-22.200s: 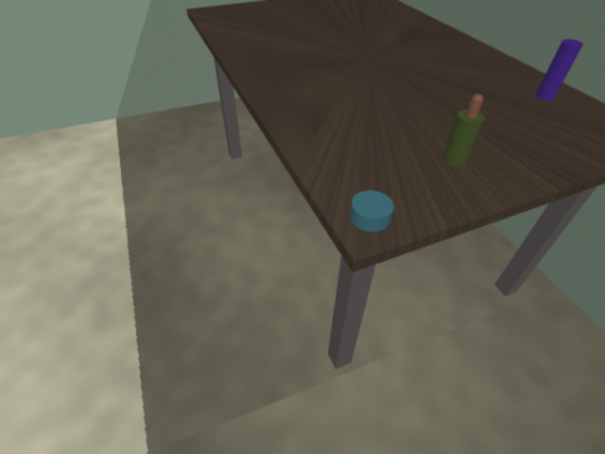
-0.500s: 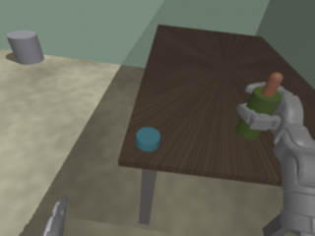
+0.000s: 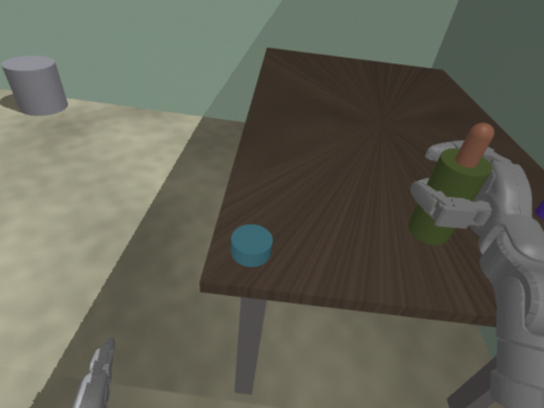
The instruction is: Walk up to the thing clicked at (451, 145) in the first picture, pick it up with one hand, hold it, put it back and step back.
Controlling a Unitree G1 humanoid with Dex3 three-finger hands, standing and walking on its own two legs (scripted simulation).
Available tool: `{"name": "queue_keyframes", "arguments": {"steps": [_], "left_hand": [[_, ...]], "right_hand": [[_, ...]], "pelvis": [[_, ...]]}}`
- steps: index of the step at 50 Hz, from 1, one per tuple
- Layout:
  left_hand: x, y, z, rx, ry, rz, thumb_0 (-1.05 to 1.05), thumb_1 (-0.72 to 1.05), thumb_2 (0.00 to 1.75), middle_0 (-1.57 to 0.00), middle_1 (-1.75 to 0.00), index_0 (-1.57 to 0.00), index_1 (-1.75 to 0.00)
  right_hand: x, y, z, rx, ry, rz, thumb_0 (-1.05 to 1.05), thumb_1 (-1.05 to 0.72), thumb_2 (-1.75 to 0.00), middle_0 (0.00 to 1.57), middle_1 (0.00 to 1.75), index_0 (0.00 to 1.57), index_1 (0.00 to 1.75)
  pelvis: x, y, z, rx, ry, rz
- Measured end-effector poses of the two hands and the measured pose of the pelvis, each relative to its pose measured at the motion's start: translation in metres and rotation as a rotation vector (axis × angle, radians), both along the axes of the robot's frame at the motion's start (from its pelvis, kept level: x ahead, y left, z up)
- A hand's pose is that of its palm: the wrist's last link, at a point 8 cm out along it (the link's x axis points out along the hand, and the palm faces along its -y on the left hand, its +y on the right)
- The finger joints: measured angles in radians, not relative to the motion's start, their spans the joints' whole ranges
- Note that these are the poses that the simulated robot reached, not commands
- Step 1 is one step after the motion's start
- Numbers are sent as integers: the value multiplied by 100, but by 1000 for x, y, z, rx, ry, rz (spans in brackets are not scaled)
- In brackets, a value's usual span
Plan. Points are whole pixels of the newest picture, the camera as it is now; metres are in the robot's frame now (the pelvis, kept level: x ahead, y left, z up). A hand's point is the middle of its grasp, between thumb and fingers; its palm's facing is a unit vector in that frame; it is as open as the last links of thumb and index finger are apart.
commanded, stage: hold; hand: right
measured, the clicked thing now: (453, 184) +0.34 -0.18 +0.25
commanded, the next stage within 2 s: none
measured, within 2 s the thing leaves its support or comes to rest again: neither
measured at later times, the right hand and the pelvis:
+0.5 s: hand (446, 181) +0.34 -0.17 +0.26, palm faces +0.15 +0.99 -0.04, open 7.6 cm; pelvis +0.00 +0.00 +0.00, yaw +0 degrees
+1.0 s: hand (445, 181) +0.34 -0.17 +0.26, palm faces +0.15 +0.99 -0.04, open 7.6 cm; pelvis +0.00 +0.00 +0.00, yaw +0 degrees
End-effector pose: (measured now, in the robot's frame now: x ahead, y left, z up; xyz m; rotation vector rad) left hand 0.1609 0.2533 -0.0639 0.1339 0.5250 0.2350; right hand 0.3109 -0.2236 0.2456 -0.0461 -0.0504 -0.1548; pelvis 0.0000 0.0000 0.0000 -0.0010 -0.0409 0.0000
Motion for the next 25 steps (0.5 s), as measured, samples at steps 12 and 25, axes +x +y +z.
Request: {"name": "queue_keyframes", "arguments": {"steps": [12, 25], "left_hand": [[3, 0, -1, 4, -8, -9, -1, -54, 5, -6, -6, -6, -6], [-2, 1, -3, 0, 1, 0, -1, -54, 5, -6, -6, -6, -6]], "right_hand": [[0, 1, 12, 2, -7, 2, 3, 11, -113, 86, 108, 87, 107], [1, 2, 11, 7, 6, 2, 3, 11, -113, 86, 108, 87, 107]], "pelvis": [[0, 1, 0, -1, -2, -3], [0, 0, 0, -2, -1, 2]]}}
